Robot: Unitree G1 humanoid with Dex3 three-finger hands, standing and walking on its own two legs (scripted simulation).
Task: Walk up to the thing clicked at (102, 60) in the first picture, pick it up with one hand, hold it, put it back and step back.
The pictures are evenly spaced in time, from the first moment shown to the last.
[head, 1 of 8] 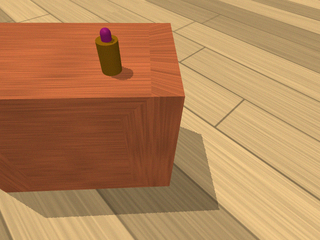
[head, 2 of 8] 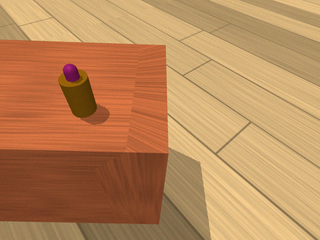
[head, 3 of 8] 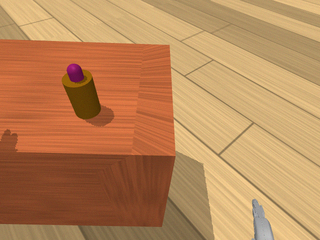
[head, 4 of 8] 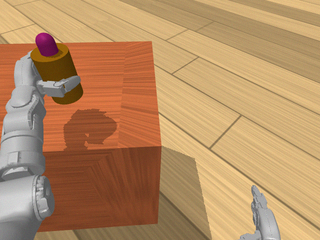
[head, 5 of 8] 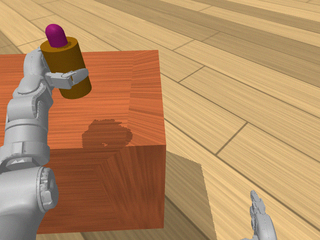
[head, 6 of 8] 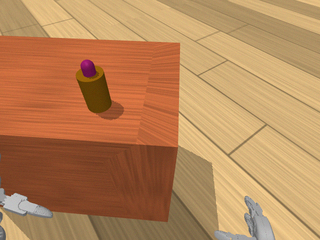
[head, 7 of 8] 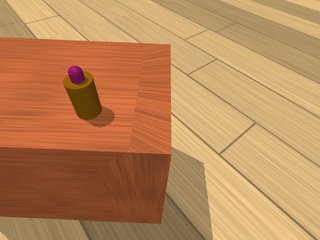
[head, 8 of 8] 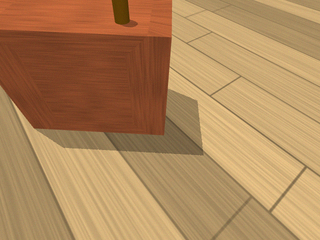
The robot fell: no
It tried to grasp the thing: yes
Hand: left
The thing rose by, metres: 0.26
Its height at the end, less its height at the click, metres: +0.00
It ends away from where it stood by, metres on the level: 0.01
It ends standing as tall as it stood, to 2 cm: yes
